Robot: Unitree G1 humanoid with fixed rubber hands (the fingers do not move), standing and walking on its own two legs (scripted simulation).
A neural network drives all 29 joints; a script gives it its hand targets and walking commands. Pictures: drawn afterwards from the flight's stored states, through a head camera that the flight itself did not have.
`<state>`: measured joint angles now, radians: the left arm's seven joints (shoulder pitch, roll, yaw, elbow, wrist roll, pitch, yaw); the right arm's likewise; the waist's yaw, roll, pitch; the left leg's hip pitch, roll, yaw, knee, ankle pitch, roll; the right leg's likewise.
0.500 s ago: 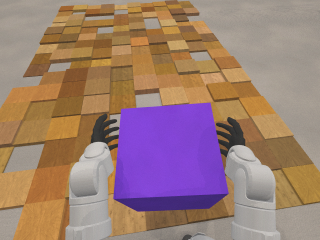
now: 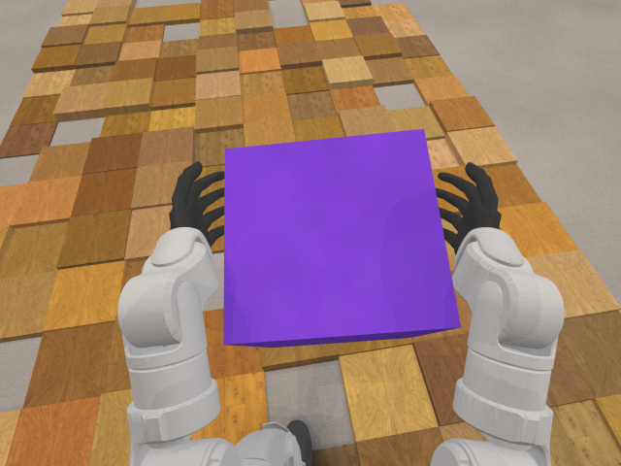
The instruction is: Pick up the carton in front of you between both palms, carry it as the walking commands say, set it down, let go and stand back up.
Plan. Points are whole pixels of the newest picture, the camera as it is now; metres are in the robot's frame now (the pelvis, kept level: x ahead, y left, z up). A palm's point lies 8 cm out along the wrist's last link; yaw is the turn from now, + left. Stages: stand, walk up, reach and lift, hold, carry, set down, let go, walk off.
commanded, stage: carry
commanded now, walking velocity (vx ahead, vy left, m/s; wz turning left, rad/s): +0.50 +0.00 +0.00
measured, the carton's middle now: (333, 259) +0.35 +0.00 +0.06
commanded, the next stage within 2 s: none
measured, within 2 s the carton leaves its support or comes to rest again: neither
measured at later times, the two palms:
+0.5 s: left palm (224, 35) +0.67 +0.16 +0.18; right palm (426, 32) +0.68 -0.15 +0.18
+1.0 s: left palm out of the picture +1.01 +0.18 +0.20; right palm out of the picture +0.98 -0.12 +0.21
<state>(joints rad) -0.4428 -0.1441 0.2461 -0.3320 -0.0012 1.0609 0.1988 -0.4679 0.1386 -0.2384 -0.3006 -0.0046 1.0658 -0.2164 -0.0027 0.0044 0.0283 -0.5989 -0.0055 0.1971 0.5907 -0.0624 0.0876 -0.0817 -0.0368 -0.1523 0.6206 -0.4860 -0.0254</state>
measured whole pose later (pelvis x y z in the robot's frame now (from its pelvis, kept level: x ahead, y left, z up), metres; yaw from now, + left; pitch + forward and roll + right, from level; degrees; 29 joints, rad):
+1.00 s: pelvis +0.65 +0.04 +0.08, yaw +1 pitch +6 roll -1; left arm -0.50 -0.13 0.31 -0.22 0.06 1.08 0.20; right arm -0.47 0.16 -0.24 -0.24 -0.01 1.11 -0.22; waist -0.09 -0.01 -0.01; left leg -0.35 0.01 0.12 0.47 -0.17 0.08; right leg -0.54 0.02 -0.03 0.98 -0.36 -0.02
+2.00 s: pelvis +1.39 +0.05 +0.06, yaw +0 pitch +6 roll +1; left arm -0.44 -0.11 0.22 -0.18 -0.01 1.07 0.21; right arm -0.45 0.15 -0.26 -0.18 -0.04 1.06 -0.24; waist 0.10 -0.02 -0.09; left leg -0.55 0.00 0.03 1.15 -0.44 0.04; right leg -0.27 0.05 -0.11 0.49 -0.33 -0.11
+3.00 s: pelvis +2.14 +0.11 +0.04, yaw +1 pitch +4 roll -1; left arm -0.57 -0.10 0.23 -0.15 0.03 1.07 0.32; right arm -0.48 0.20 -0.21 -0.24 -0.10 1.05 -0.26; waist -0.02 -0.01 -0.05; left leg -0.55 0.01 0.10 0.67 -0.17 0.07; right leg -0.29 -0.02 -0.01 1.00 -0.54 -0.02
